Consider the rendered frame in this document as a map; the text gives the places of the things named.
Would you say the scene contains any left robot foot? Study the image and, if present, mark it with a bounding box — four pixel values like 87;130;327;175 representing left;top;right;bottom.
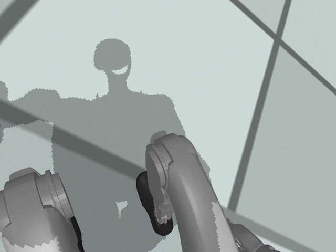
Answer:
70;217;85;252

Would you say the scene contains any right robot hand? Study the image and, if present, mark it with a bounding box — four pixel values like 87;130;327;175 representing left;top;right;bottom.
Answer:
227;218;264;252

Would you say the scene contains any right robot foot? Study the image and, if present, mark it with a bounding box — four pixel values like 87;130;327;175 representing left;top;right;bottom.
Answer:
136;171;173;236

